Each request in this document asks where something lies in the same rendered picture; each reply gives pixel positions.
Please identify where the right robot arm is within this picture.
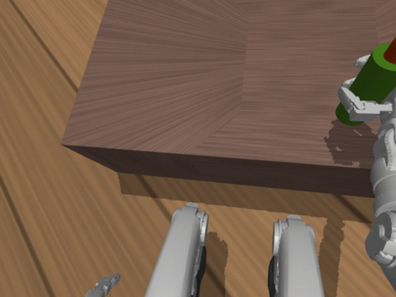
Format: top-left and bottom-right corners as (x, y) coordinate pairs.
(365, 118), (396, 292)

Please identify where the right robot hand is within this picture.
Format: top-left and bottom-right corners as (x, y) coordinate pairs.
(338, 54), (396, 125)

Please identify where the bottle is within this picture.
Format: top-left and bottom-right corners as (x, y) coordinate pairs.
(335, 37), (396, 126)

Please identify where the left robot hand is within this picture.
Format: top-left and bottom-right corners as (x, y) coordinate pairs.
(85, 273), (121, 297)

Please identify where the left robot foot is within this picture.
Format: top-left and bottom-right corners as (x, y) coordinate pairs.
(191, 246), (207, 297)

